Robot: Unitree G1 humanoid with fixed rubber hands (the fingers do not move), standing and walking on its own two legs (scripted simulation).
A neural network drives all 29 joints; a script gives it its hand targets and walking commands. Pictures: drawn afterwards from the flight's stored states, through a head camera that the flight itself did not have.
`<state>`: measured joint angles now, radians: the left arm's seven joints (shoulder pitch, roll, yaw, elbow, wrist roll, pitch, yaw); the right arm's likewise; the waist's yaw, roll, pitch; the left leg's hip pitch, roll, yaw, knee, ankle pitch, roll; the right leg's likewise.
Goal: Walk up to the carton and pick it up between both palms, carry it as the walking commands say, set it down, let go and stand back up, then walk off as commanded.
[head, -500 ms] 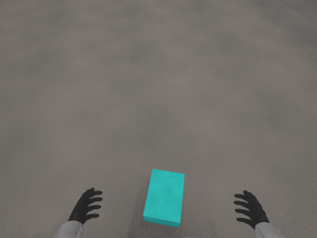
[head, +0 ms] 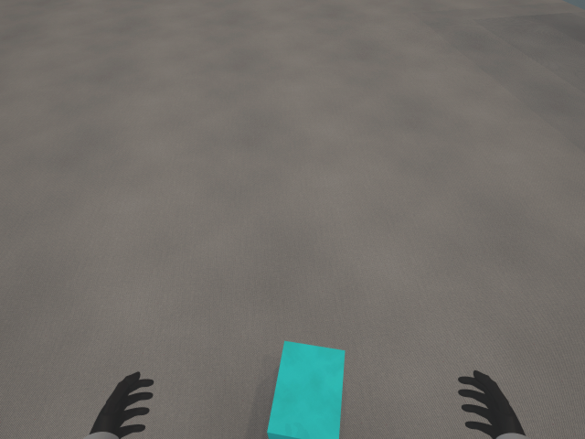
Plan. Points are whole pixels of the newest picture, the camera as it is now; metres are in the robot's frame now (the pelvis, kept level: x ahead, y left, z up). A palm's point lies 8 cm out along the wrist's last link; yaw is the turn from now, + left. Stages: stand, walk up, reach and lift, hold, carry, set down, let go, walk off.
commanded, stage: stand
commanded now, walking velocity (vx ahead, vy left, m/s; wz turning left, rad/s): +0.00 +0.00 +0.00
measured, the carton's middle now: (308, 396) +0.37 -0.03 -0.69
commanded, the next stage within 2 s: walk off in 1.28 s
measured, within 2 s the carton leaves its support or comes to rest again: neither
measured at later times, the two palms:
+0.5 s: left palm out of the picture +0.13 +0.26 -0.07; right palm out of the picture +0.12 -0.29 -0.07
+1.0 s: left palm out of the picture +0.11 +0.26 -0.08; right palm out of the picture +0.10 -0.30 -0.08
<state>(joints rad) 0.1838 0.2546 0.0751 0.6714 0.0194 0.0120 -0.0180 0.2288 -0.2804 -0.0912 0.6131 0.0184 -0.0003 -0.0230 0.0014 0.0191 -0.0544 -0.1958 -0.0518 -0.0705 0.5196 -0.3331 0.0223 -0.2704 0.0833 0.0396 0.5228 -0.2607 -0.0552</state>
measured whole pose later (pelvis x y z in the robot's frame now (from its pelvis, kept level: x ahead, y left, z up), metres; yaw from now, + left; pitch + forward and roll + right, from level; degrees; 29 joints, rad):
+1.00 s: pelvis -0.02 -0.01 +0.00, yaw +0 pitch -1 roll +1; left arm 0.18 0.26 0.07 0.79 0.02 -0.02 -0.01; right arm 0.23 -0.30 -0.09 0.75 0.02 -0.03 -0.02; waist 0.00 0.00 -0.08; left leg -0.20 -0.05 -0.07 0.51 -0.30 0.01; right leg -0.28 0.08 0.04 0.52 -0.23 -0.06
